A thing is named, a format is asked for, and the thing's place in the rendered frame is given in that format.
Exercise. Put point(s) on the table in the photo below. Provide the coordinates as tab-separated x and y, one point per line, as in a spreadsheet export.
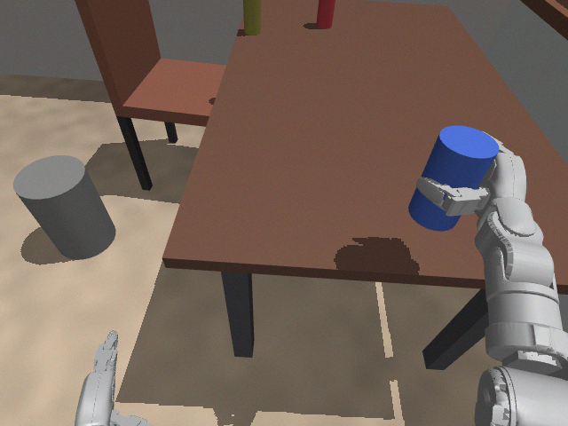
314	146

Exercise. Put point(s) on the left robot hand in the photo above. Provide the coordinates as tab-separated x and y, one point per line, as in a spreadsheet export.
96	402

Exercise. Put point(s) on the right robot hand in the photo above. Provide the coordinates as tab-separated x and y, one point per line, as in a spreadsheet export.
505	178

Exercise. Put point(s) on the right robot arm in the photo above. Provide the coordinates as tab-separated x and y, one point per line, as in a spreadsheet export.
525	330

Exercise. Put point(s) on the chair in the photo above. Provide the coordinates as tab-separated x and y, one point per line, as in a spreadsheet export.
139	83

